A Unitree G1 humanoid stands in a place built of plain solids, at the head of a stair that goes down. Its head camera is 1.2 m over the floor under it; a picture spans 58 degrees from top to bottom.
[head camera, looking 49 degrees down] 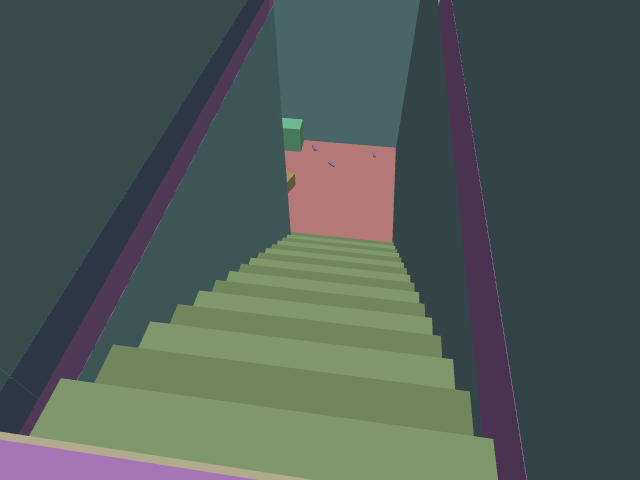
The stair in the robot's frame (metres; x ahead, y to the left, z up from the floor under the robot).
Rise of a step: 0.20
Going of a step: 0.23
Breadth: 1.42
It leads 8 degrees to the right of straight ahead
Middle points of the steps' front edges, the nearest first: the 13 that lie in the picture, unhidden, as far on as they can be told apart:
0.28 0.20 0.00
0.51 0.17 -0.20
0.74 0.14 -0.41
0.97 0.11 -0.61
1.19 0.08 -0.82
1.42 0.04 -1.02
1.65 0.01 -1.22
1.88 -0.02 -1.43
2.11 -0.05 -1.63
2.34 -0.08 -1.84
2.56 -0.11 -2.04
2.79 -0.14 -2.24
3.02 -0.18 -2.45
